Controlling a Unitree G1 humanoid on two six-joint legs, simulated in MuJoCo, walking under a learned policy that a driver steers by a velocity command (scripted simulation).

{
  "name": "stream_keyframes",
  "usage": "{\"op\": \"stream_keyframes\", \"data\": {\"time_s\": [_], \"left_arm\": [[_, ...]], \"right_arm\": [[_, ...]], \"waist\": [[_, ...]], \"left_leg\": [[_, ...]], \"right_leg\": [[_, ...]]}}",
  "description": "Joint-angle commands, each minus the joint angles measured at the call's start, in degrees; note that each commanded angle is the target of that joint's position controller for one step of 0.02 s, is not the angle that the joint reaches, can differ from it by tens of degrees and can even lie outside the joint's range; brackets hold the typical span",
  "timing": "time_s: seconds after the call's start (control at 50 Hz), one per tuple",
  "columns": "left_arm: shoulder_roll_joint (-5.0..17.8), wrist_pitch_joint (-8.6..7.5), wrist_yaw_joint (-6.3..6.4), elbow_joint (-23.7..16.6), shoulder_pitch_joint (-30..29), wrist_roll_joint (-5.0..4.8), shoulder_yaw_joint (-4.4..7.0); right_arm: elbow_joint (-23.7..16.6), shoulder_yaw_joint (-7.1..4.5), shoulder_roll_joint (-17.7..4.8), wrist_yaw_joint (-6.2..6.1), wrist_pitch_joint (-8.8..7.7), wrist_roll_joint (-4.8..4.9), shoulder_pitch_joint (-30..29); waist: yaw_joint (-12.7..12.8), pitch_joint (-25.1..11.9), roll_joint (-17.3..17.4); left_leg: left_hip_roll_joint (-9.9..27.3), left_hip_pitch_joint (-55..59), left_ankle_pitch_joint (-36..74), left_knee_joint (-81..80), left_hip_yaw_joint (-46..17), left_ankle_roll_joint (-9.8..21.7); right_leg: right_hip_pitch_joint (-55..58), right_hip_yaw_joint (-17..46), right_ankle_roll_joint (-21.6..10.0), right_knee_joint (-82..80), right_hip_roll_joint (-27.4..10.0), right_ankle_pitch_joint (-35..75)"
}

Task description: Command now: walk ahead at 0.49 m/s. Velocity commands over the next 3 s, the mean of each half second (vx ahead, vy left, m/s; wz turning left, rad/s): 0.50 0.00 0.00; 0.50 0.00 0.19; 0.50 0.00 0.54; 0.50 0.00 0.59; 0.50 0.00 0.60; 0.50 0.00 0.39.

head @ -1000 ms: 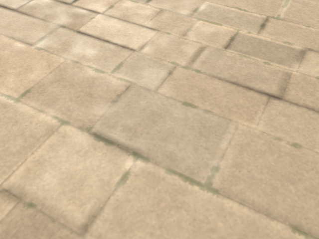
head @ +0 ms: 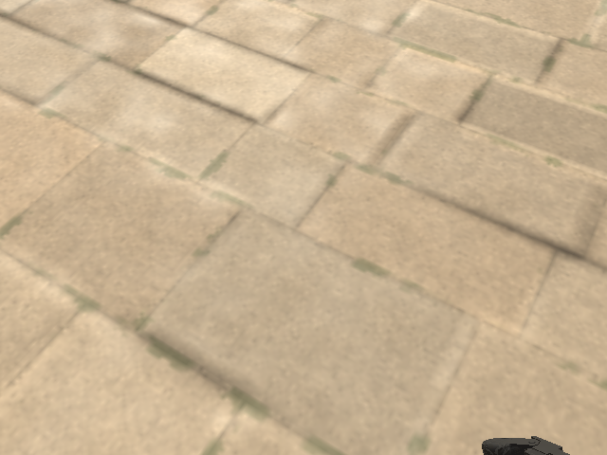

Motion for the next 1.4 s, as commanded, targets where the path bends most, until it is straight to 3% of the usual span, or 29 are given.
{"op": "stream_keyframes", "data": {"time_s": [0.02, 0.04, 0.06, 0.08, 0.1, 0.14, 0.18, 0.22, 0.36, 0.52, 0.58, 0.6, 0.62, 0.64, 0.66, 0.68, 0.72, 0.82, 0.94, 1.04, 1.1, 1.14, 1.16, 1.18, 1.2, 1.22, 1.26, 1.3, 1.4], "left_arm": [[10.5, -0.13, 0.94, -1.5, -1.2, 0.57, 2.06], [11.1, 0.06, 0.67, -1.9, -3.1, 0.26, 2.19], [8.5, -0.13, 0.24, -3.6, -3.0, 0.05, 1.54], [4.1, 0.18, -0.46, -3.0, 4.9, -1.33, 1.22], [9.4, 0.29, -0.23, -3.7, -0.5, 0.32, 2.14], [8.7, 0.03, -0.88, -5.7, -7.7, 0.50, 2.49], [5.8, 1.57, -1.52, -5.3, -6.6, 1.44, 2.04], [4.5, 2.44, -2.08, -5.4, -7.1, 1.57, 1.89], [5.2, 2.97, -2.57, -11.2, -25.5, 0.62, 1.58], [6.0, 2.18, -2.34, -14.6, -35.4, 0.41, 1.47], [8.0, 1.11, -1.33, -9.9, -20.6, 0.69, 2.87], [10.6, 0.51, -0.67, -6.6, -10.3, 1.67, 4.00], [16.6, 0.28, -0.06, -5.5, -1.8, 3.19, 5.60], [16.5, 1.22, -0.90, -5.1, -2.4, 1.56, 5.93], [13.8, 1.55, -1.29, -5.6, -8.5, 0.02, 5.36], [10.2, 1.18, -1.50, -6.4, -13.6, -0.21, 4.51], [5.8, 0.25, -1.22, -5.6, -16.1, 0.14, 3.26], [7.0, -1.63, -0.76, -2.4, -10.4, 0.11, 3.22], [6.9, -1.70, -0.08, -1.3, -6.2, 0.09, 2.61], [8.3, -0.90, 1.14, 0.7, -1.2, 0.41, 2.79], [10.1, -0.08, 1.84, 0.7, -2.5, 0.65, 3.29], [11.7, 0.89, 1.71, -0.1, -3.7, 0.77, 3.82], [12.0, 1.00, 1.35, -1.5, -5.3, 0.49, 3.92], [6.8, 0.59, 0.13, -5.3, -3.6, -0.72, 2.95], [9.6, -0.13, -0.41, -8.0, -9.2, -0.20, 3.69], [9.9, -0.89, -0.75, -9.9, -15.0, -0.05, 3.72], [9.2, -1.09, -0.67, -9.5, -14.2, 0.05, 3.66], [7.9, 1.34, -0.85, -9.3, -12.1, 1.91, 3.48], [8.0, 3.52, -1.49, -13.6, -20.9, 1.88, 3.51]], "right_arm": [[2.4, -2.75, -8.2, -1.51, -1.08, 0.23, 14.4], [4.9, -3.50, -9.4, -2.15, -1.53, -0.28, 23.0], [6.1, -4.81, -13.9, -2.84, -1.55, -1.48, 31.1], [5.9, -5.10, -14.4, -2.22, -1.00, -1.17, 28.6], [5.2, -4.76, -11.5, -1.44, -0.91, 0.76, 22.4], [4.9, -3.29, -5.7, -1.02, -1.79, 0.50, 15.9], [6.9, -2.34, -3.6, -1.41, -3.05, 0.23, 17.2], [8.7, -2.42, -4.7, -1.46, -4.10, 0.50, 20.3], [11.5, -2.06, -6.3, -1.34, -4.12, 0.85, 28.3], [14.1, -1.88, -7.5, -2.72, -3.45, -0.47, 33.7], [14.0, -2.16, -8.8, -2.90, -3.20, -0.20, 30.4], [13.3, -1.89, -8.3, -2.78, -3.32, 0.24, 29.5], [10.9, -0.78, -3.8, -2.28, -3.49, 2.04, 31.6], [11.9, -1.71, -5.2, -2.21, -3.42, 2.11, 34.9], [11.0, -2.60, -7.9, -2.32, -3.17, 0.82, 30.3], [9.9, -2.35, -6.4, -2.04, -3.36, 0.60, 26.2], [9.7, -2.42, -4.5, -1.57, -2.25, -0.28, 24.7], [8.2, -2.63, -2.8, -0.20, 0.29, -0.64, 21.3], [3.1, -1.85, -2.0, 0.56, -0.01, -0.11, 7.6], [-0.4, -1.49, -2.3, 0.83, -0.07, -0.49, 0.5], [0.3, -2.33, -3.6, 0.36, -0.03, -0.75, 4.6], [3.3, -3.78, -6.0, 0.04, -0.44, -1.03, 15.0], [5.7, -5.28, -9.3, -0.44, -0.74, -1.82, 23.7], [5.1, -7.21, -15.9, -1.28, -0.51, -2.18, 26.7], [4.7, -7.31, -16.6, -1.12, 0.31, -0.32, 26.3], [5.0, -6.99, -15.6, -1.50, 0.62, 0.38, 22.9], [4.2, -5.76, -10.5, -1.72, 0.14, 0.68, 17.0], [3.7, -4.96, -8.7, -1.95, -0.94, 1.26, 15.4], [4.4, -5.43, -11.3, -1.76, -1.89, 1.18, 21.6]], "waist": [[-9.8, -6.7, -6.5], [-14.0, -10.4, -5.4], [-15.7, -16.9, 1.7], [-9.1, -20.8, 12.2], [-8.6, -12.5, 1.6], [-4.9, -0.8, -2.8], [-1.7, 0.1, -1.8], [-1.1, 0.1, -0.5], [-5.2, 1.9, 1.6], [-7.3, 2.2, 3.3], [-0.1, -4.8, 3.2], [3.9, -10.5, 1.9], [4.8, -19.1, -7.5], [3.0, -23.4, -12.1], [0.6, -14.0, -5.8], [-0.8, -7.3, -3.2], [-4.1, -1.9, -3.0], [-5.8, -0.2, -4.0], [-3.4, 2.0, -4.3], [-1.5, 2.7, -4.3], [-4.3, -0.7, -6.2], [-8.5, -6.7, -6.5], [-13.0, -11.1, -3.8], [-11.2, -17.5, 8.8], [-11.1, -19.6, 5.8], [-9.8, -10.3, 1.7], [-4.6, -2.7, -3.7], [-1.8, -2.9, -2.1], [-3.7, -1.9, 1.0]], "left_leg": [[-3.7, 19.1, -3.8, -3.1, -0.5, 3.4], [-0.7, 31.0, -2.6, -6.7, -3.4, 5.2], [13.0, 42.5, -10.4, -7.3, -18.6, 8.8], [25.6, 53.4, -13.3, -13.9, -47.8, 18.3], [22.7, 45.1, -21.2, -19.3, -44.4, 16.9], [18.9, 28.8, -15.9, -24.5, -31.7, 13.1], [14.6, 21.4, -8.0, -26.2, -23.5, 9.5], [13.0, 20.0, -1.7, -27.1, -19.1, 8.9], [9.4, 25.5, 11.3, -27.9, -11.2, 4.6], [13.7, 40.7, 24.4, -21.2, -11.1, 5.3], [12.4, 38.7, 41.3, -4.9, -8.3, 3.1], [10.4, 29.9, 32.2, 7.1, -6.9, 2.1], [4.3, 11.9, 6.5, 27.7, -3.0, -0.3], [-3.0, 0.9, -26.5, 41.4, -6.5, -0.6], [1.2, -3.5, -21.9, 43.0, -10.1, 0.0], [3.3, -3.5, -17.4, 40.6, -10.2, -0.1], [6.1, 1.4, -13.7, 34.1, -10.4, -0.6], [6.7, -1.4, -6.5, 30.4, -9.3, -1.7], [5.9, -4.4, 5.1, 13.3, -5.0, -2.2], [4.1, -3.9, 1.2, 3.6, -0.3, 0.2], [-0.3, 3.9, -7.4, 1.8, 2.8, 3.5], [-4.0, 16.4, -10.6, -2.1, 2.9, 6.6], [-0.9, 29.8, -11.0, -6.3, -3.5, 9.5], [17.0, 48.8, -12.2, -7.9, -30.6, 17.8], [22.1, 51.2, -11.3, -17.0, -50.2, 21.0], [20.2, 44.7, -10.1, -18.7, -40.0, 18.4], [15.1, 30.4, 0.6, -21.1, -29.1, 13.0], [10.7, 23.9, 7.3, -21.8, -23.0, 11.1], [7.4, 23.2, 11.5, -22.8, -21.3, 9.3]], "right_leg": [[-4.3, 2.7, 0.5, 21.7, -16.4, 74.1], [-11.0, 1.8, 0.3, 33.4, -15.0, 64.8], [-21.2, -1.1, -0.1, 52.4, -10.2, 38.6], [-41.9, -0.1, 2.0, 72.5, 0.4, -8.4], [-48.0, 3.8, 0.2, 72.2, -3.8, -3.3], [-45.9, 3.3, 0.0, 65.2, -8.0, 3.2], [-39.9, 3.2, 1.3, 59.8, -10.1, 4.5], [-39.7, 1.6, 2.4, 56.7, -10.7, 5.9], [-47.4, -3.2, 4.9, 37.2, -11.9, 21.0], [-47.0, -4.7, 2.2, 24.0, -8.2, 15.8], [-26.9, -6.5, -1.4, 17.4, -3.4, 12.5], [-11.9, -2.5, -3.5, 16.8, -7.1, 13.4], [5.6, 19.1, -8.8, 15.5, -23.7, 7.3], [9.3, 38.8, -14.0, 8.3, -31.0, 8.5], [1.5, 31.4, -12.3, 6.8, -28.0, 5.9], [-7.3, 23.6, -10.6, 4.2, -26.1, 7.5], [-18.2, 13.4, -5.9, 0.5, -21.3, 13.2], [-20.4, 2.2, -3.4, -2.8, -18.8, 22.1], [-16.9, -6.4, -0.9, -2.6, -17.1, 31.3], [-6.7, -9.7, -0.9, 1.3, -20.0, 41.0], [-3.1, -12.6, -0.4, 11.7, -21.0, 62.9], [-5.5, -13.8, -0.3, 29.1, -21.0, 65.3], [-15.2, -14.2, 1.2, 44.0, -19.9, 53.4], [-39.1, -14.4, 4.3, 67.0, -11.4, 10.8], [-50.7, -2.5, 5.0, 75.9, -3.9, -9.1], [-56.3, 1.4, 4.4, 73.3, -8.6, -2.9], [-50.1, 1.0, 5.0, 62.9, -12.1, 3.1], [-43.5, 1.0, 6.8, 57.6, -13.2, 3.6], [-48.0, -0.9, 9.5, 47.1, -12.8, 11.9]]}}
